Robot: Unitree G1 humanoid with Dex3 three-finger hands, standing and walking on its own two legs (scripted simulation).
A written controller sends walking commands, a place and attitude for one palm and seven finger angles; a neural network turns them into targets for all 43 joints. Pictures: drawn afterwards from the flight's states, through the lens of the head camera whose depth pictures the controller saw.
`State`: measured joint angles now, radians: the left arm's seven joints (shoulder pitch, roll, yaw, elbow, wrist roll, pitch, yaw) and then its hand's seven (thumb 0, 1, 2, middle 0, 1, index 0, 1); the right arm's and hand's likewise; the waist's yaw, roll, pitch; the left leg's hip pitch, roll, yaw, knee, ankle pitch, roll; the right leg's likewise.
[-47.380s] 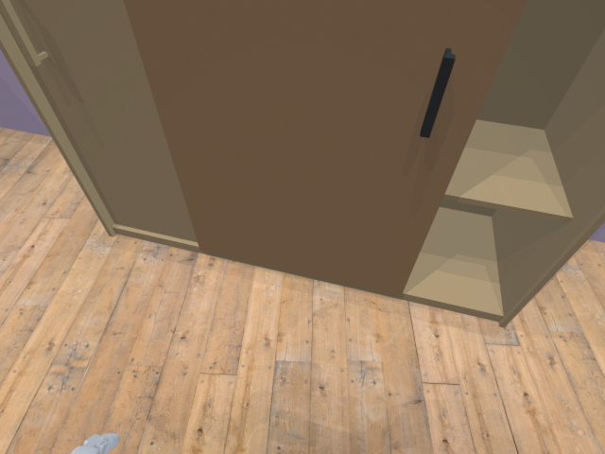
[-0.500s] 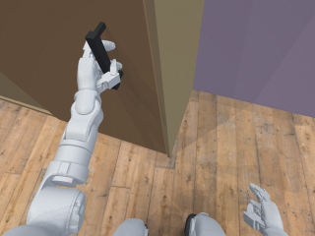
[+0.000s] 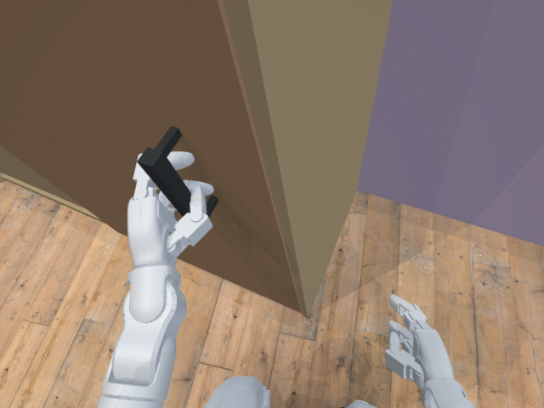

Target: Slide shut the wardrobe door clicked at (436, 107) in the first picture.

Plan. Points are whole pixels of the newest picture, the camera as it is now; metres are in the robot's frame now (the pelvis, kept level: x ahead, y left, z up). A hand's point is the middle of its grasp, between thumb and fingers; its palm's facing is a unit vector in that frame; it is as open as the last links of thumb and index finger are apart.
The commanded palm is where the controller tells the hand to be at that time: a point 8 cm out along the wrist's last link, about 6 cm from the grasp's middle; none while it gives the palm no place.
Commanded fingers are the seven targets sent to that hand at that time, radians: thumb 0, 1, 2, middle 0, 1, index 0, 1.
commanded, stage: step sideways, sliding the door along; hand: left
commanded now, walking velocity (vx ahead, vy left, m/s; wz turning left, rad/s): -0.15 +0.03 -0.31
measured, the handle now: (188, 185) +0.35 +0.18 +0.10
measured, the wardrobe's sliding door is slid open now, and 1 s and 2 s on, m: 0.00 0.00 0.00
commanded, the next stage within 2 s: none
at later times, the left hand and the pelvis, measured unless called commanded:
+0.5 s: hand (194, 209) +0.31 +0.16 +0.11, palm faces +0.11 -0.99 -0.01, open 5.4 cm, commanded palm +0.28 +0.16 +0.11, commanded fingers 0.00 0.90 0.90 -0.45 -1.40 -0.45 -1.40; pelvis +0.14 +0.07 -0.02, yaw +1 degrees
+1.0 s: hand (193, 211) +0.31 +0.16 +0.11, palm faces +0.11 -0.99 -0.03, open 5.3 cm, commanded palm +0.27 +0.14 +0.11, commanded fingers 0.00 0.90 0.90 -0.45 -1.40 -0.45 -1.40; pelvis +0.03 +0.04 +0.02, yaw -11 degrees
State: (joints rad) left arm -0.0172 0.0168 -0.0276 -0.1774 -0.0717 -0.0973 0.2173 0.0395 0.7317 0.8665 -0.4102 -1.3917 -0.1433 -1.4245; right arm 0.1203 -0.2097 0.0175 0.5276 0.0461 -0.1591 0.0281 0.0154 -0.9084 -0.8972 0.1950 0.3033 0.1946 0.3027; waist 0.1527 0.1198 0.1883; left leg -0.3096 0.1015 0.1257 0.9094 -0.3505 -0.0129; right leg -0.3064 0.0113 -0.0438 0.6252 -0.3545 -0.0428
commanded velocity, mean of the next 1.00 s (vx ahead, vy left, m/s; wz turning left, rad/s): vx -0.33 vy -0.21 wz -0.24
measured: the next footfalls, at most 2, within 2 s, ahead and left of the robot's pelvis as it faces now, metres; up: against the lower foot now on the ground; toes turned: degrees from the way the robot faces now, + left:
left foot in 0.12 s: +0.02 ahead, +0.15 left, +0.00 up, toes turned +8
right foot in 0.40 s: +0.24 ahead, -0.03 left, +0.00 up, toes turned +0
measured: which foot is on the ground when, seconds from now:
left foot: up 0.00-0.10, down 0.12-0.46, up 0.48-0.56, down 0.58-1.00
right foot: down 0.00-0.12, up 0.14-0.38, down 0.40-0.60, up 0.62-1.00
